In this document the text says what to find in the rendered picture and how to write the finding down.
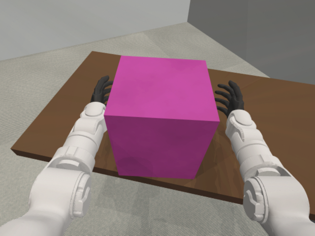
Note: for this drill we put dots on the left robot hand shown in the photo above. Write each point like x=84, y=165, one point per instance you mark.
x=100, y=91

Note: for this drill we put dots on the robot left forearm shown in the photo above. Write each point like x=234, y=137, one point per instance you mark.
x=79, y=150

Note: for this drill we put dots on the right robot upper arm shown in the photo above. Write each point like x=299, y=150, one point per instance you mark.
x=279, y=204

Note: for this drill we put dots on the left robot upper arm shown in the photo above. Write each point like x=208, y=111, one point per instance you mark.
x=58, y=197

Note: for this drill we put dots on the right robot hand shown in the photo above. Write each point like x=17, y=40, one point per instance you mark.
x=235, y=98

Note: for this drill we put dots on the carton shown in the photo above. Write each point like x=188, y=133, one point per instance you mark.
x=161, y=116

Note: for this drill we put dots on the table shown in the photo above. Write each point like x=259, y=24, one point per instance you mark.
x=283, y=111

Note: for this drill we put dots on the robot right forearm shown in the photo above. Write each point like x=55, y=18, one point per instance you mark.
x=251, y=151

